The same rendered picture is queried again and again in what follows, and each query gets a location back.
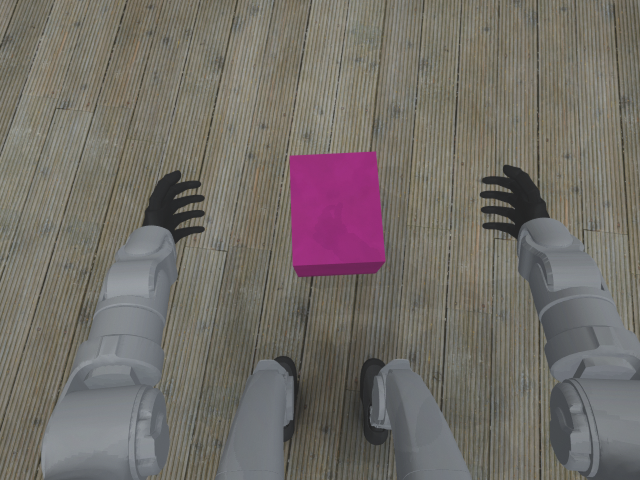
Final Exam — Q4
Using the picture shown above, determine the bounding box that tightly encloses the robot right forearm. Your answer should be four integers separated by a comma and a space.
517, 218, 640, 382

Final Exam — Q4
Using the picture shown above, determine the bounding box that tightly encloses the right robot foot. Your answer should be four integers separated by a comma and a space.
360, 358, 388, 445

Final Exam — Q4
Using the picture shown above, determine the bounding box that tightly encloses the right robot upper arm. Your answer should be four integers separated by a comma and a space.
550, 378, 640, 480

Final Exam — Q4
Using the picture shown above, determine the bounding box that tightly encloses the left robot upper arm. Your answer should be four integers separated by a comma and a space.
44, 384, 170, 480

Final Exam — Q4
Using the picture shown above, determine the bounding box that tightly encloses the robot left forearm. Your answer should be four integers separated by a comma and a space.
41, 225, 178, 478

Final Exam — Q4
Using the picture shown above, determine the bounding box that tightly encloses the robot left thigh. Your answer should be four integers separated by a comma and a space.
214, 370, 294, 480

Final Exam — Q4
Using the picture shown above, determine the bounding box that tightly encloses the carton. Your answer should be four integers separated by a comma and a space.
290, 152, 386, 277

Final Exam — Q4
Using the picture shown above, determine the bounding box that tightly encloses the right robot hand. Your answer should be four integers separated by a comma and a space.
480, 165, 550, 239

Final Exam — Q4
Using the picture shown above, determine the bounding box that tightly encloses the left robot hand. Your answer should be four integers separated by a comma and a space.
142, 170, 205, 244

